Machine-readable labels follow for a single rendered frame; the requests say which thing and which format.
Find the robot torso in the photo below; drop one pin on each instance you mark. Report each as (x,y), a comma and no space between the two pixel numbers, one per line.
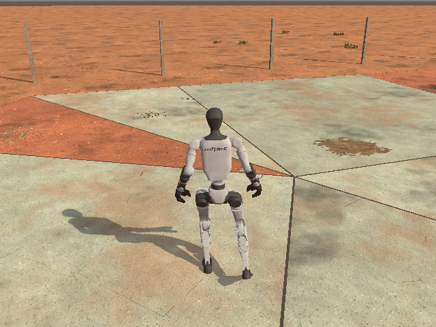
(217,164)

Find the robot left upper arm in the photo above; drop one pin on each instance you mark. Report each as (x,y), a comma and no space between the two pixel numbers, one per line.
(191,156)

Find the robot right shin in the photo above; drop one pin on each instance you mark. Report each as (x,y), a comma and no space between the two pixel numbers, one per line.
(243,246)

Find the right robot forearm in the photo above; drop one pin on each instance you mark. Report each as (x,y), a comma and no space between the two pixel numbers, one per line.
(253,177)

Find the robot right upper arm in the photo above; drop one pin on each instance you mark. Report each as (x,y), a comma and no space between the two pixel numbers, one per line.
(242,153)

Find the left robot hand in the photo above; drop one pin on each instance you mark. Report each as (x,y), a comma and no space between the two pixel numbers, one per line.
(183,193)

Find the left robot forearm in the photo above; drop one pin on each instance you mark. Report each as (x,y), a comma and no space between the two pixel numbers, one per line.
(182,181)

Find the right robot hand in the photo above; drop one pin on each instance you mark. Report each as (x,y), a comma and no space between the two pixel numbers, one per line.
(258,188)

